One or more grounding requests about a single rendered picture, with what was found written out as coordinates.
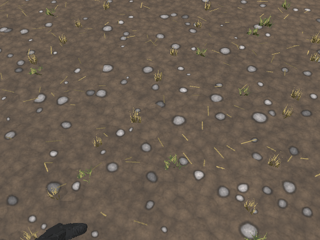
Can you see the left robot hand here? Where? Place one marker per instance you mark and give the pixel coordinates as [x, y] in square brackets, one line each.
[64, 231]

